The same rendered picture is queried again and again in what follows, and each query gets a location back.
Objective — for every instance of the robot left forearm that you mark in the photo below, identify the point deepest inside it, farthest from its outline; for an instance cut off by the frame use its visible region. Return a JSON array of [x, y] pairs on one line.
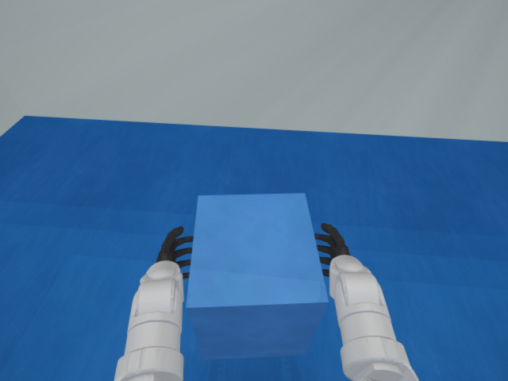
[[152, 350]]

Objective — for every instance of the robot right hand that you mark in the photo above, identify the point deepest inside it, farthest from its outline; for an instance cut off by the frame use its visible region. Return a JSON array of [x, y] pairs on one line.
[[335, 240]]

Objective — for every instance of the carton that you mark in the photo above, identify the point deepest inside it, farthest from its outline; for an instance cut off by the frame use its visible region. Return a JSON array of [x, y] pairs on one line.
[[256, 287]]

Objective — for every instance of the robot left hand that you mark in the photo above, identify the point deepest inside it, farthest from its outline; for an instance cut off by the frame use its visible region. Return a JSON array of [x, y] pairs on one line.
[[168, 251]]

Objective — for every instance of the robot right forearm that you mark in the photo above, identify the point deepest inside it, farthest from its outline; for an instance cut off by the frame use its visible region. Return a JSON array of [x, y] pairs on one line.
[[370, 349]]

